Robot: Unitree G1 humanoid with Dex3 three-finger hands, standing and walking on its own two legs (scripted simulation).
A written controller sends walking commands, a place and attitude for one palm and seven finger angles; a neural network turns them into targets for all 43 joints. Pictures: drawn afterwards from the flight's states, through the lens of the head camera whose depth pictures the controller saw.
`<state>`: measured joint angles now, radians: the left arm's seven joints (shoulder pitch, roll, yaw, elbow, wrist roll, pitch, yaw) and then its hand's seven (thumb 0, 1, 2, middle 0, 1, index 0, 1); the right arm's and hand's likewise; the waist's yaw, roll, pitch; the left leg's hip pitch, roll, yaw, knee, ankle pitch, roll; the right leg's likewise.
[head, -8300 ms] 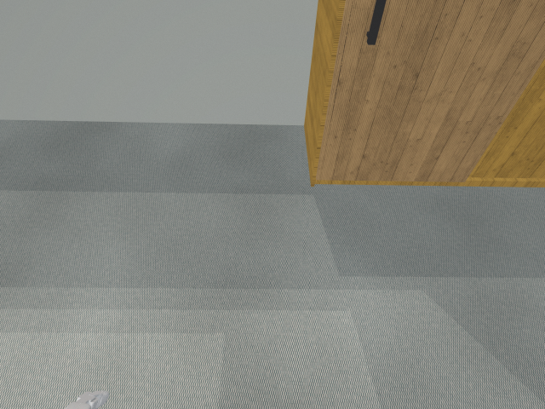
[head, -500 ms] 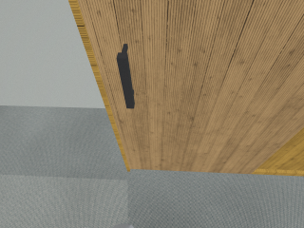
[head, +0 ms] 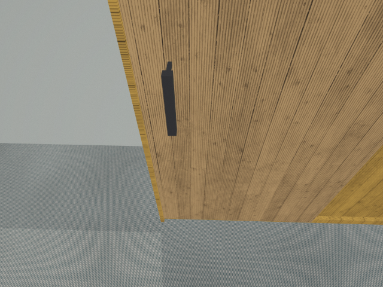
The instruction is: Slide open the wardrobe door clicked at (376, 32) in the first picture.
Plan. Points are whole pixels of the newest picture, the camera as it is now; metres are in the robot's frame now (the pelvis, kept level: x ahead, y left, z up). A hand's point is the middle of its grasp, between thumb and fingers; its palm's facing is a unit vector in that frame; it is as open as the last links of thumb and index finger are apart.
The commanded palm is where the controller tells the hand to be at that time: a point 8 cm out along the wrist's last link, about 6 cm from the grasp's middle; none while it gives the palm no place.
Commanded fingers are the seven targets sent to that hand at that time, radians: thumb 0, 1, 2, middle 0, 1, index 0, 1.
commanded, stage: come to a stop and stand still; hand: left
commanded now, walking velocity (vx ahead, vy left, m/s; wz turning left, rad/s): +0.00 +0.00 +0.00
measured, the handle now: (170, 100) +0.55 +0.09 +0.09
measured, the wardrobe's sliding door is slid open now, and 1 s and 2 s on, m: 0.00 0.00 0.00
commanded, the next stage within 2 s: look again from close up in 1.00 s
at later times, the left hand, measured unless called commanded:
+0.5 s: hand out of the picture -0.02 +0.16 -0.18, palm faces +0.02 -0.99 -0.16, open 7.4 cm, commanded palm none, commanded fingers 0.00 0.90 0.90 -0.20 -0.30 -0.20 -0.30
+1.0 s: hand out of the picture +0.04 +0.20 -0.17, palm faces +0.01 -0.97 -0.23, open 7.4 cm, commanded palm none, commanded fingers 0.00 0.90 0.90 -0.20 -0.30 -0.20 -0.30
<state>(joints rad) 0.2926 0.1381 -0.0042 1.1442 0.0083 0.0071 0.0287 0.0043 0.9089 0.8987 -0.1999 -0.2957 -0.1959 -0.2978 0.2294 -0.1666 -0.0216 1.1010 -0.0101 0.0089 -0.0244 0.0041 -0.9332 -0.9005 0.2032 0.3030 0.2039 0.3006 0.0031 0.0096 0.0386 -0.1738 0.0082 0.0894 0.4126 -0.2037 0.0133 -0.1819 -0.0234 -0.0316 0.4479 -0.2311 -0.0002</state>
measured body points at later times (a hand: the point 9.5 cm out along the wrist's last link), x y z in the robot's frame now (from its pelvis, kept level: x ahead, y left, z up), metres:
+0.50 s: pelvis -0.01 +0.00 -0.01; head +0.00 +0.01 +0.44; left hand -0.02 +0.21 -0.17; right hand -0.04 -0.20 -0.17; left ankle +0.01 +0.11 -0.74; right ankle +0.01 -0.12 -0.74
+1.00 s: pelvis +0.02 +0.01 +0.00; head +0.02 +0.00 +0.45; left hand +0.04 +0.25 -0.15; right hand +0.05 -0.22 -0.16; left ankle +0.01 +0.11 -0.74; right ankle +0.01 -0.12 -0.74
